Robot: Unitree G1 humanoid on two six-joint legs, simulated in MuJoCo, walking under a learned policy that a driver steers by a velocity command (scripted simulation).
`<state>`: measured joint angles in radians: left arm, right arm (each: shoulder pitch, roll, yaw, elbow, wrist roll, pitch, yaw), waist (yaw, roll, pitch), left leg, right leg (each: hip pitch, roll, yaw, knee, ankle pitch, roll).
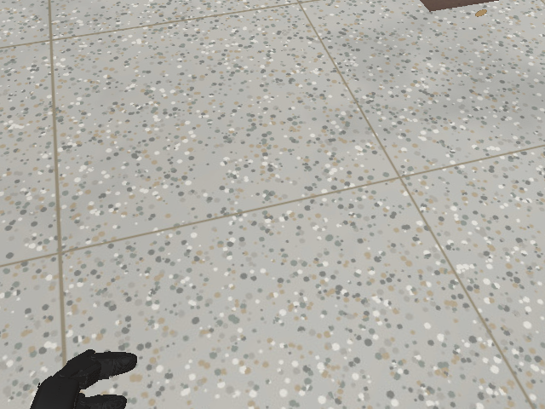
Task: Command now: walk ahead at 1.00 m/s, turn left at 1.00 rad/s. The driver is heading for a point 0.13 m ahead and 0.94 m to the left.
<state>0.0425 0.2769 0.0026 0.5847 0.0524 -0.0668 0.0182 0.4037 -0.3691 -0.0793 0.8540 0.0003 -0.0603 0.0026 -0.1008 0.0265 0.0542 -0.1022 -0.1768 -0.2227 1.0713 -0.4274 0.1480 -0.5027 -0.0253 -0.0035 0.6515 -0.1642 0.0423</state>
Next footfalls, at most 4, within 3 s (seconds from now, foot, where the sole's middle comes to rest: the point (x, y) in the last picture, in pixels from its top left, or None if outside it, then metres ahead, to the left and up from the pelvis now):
0.40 left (214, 384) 0.51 0.11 -0.75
0.80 right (172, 232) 0.96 0.22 -0.75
1.24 left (22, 193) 1.14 0.67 -0.75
1.66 right None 1.39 0.83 -0.75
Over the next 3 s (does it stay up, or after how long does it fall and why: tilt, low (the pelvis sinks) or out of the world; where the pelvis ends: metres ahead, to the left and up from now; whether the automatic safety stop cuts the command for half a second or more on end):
stays up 0.92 1.74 -0.01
